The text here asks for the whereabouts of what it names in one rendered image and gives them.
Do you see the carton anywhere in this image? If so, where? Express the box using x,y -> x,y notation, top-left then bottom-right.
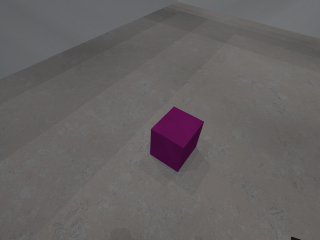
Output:
150,107 -> 204,172

